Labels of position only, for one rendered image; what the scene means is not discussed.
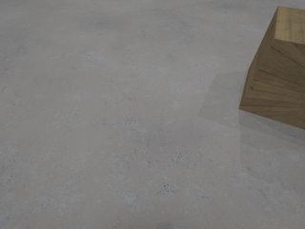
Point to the pedestal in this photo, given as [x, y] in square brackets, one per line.
[275, 83]

